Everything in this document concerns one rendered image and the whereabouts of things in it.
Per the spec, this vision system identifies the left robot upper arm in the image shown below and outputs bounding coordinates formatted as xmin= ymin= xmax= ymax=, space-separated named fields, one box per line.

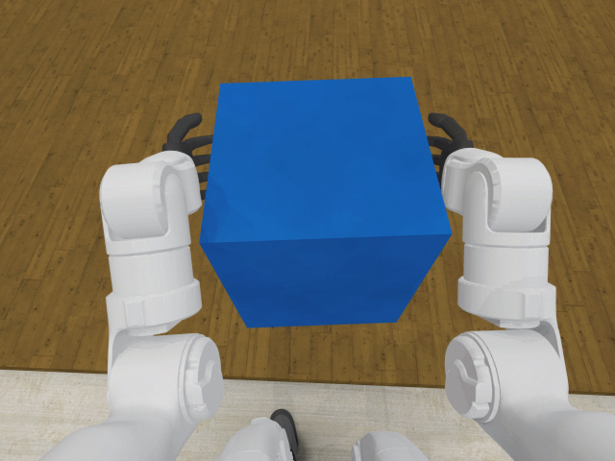
xmin=38 ymin=333 xmax=224 ymax=461

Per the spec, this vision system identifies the left robot thigh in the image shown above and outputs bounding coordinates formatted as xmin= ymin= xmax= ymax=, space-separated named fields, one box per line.
xmin=216 ymin=423 xmax=290 ymax=461

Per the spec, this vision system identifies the carton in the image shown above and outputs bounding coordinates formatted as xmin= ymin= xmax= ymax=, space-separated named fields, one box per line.
xmin=199 ymin=77 xmax=452 ymax=328

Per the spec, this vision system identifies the right robot hand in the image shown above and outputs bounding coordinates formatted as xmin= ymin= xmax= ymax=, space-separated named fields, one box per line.
xmin=427 ymin=112 xmax=474 ymax=189

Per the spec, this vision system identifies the robot left foot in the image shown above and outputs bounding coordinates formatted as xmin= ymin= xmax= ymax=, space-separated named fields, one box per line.
xmin=270 ymin=409 xmax=298 ymax=461

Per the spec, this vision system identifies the right robot forearm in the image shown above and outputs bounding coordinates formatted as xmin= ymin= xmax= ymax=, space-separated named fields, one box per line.
xmin=441 ymin=148 xmax=569 ymax=392

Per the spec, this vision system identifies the right robot upper arm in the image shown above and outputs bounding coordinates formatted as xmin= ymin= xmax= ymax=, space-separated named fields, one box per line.
xmin=445 ymin=329 xmax=615 ymax=461

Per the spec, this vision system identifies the left robot hand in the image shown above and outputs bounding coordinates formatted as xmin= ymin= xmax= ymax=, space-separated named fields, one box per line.
xmin=162 ymin=112 xmax=213 ymax=200

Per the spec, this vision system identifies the left robot forearm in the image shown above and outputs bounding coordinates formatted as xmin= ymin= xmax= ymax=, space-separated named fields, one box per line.
xmin=99 ymin=151 xmax=202 ymax=409

